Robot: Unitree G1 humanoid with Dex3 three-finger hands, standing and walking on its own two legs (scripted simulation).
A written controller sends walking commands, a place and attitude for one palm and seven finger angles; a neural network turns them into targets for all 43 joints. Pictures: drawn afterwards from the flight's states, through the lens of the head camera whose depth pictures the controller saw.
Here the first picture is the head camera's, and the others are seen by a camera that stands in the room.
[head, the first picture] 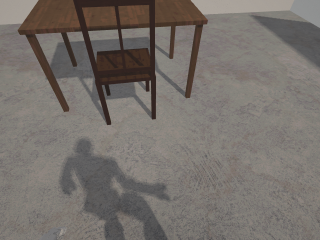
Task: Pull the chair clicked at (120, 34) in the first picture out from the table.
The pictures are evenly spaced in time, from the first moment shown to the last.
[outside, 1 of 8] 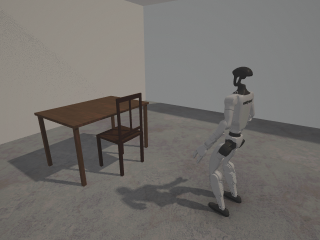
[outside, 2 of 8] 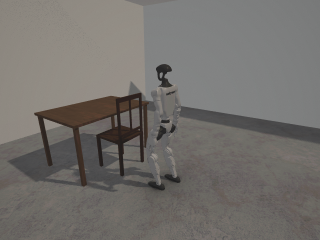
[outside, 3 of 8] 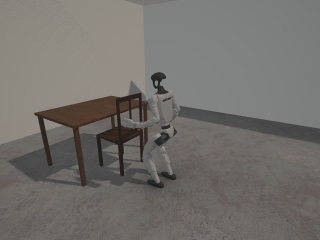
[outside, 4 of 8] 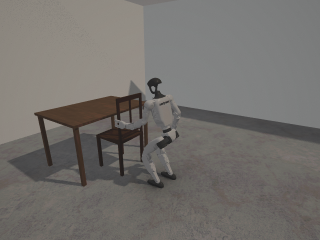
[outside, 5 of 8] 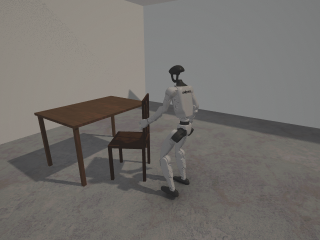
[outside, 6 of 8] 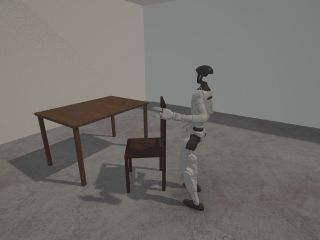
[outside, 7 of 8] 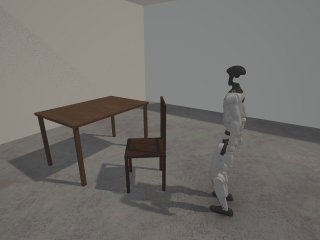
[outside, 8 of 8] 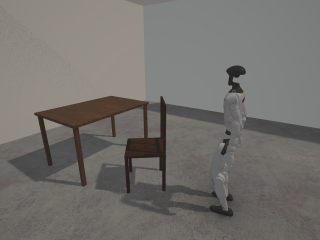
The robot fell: no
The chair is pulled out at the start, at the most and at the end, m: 0.00 0.48 0.48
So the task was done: yes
